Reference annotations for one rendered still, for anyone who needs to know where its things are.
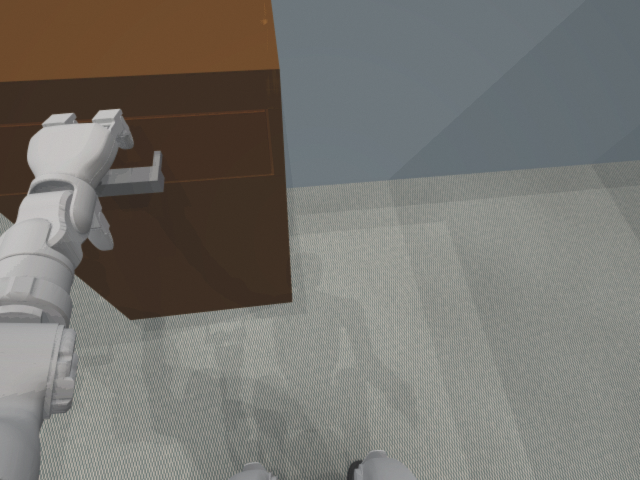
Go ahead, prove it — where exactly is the left robot forearm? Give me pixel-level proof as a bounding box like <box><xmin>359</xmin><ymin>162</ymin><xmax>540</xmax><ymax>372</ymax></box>
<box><xmin>0</xmin><ymin>173</ymin><xmax>97</xmax><ymax>328</ymax></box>

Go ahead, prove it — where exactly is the cabinet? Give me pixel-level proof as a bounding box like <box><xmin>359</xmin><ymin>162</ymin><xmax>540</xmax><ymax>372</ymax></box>
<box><xmin>0</xmin><ymin>0</ymin><xmax>292</xmax><ymax>320</ymax></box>

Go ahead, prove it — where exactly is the handle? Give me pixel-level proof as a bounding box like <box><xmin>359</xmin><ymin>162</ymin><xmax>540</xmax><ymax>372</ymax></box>
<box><xmin>94</xmin><ymin>151</ymin><xmax>165</xmax><ymax>197</ymax></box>

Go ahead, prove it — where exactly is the robot left hand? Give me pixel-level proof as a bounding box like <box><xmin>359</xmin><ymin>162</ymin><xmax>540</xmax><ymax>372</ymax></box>
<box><xmin>27</xmin><ymin>109</ymin><xmax>134</xmax><ymax>251</ymax></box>

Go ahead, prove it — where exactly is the right robot thigh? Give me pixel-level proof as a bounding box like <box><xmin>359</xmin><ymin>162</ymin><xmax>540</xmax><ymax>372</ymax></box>
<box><xmin>354</xmin><ymin>457</ymin><xmax>417</xmax><ymax>480</ymax></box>

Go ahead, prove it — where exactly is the robot left shin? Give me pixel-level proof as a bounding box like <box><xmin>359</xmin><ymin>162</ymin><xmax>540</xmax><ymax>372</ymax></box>
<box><xmin>243</xmin><ymin>462</ymin><xmax>269</xmax><ymax>473</ymax></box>

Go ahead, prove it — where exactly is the drawer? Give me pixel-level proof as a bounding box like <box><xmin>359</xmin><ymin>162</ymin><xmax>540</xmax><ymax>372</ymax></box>
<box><xmin>0</xmin><ymin>109</ymin><xmax>271</xmax><ymax>194</ymax></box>

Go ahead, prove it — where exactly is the robot left upper arm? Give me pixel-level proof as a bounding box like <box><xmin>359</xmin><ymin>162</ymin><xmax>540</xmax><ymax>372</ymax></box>
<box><xmin>0</xmin><ymin>323</ymin><xmax>79</xmax><ymax>480</ymax></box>

